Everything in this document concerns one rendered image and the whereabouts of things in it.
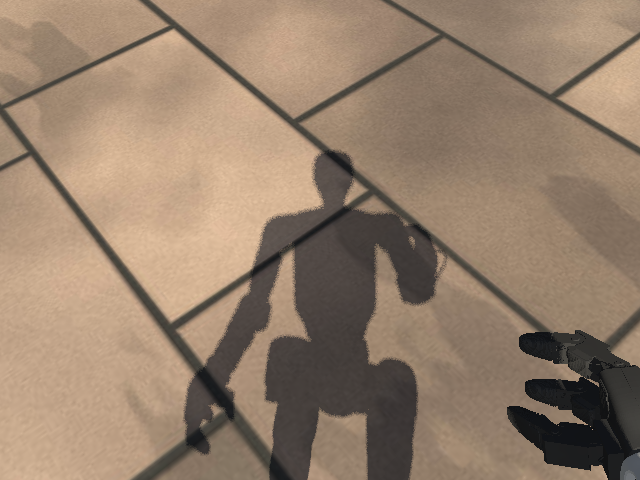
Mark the robot right forearm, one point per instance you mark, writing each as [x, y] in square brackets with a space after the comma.
[630, 469]

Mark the robot right hand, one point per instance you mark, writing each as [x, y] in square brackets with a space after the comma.
[612, 409]

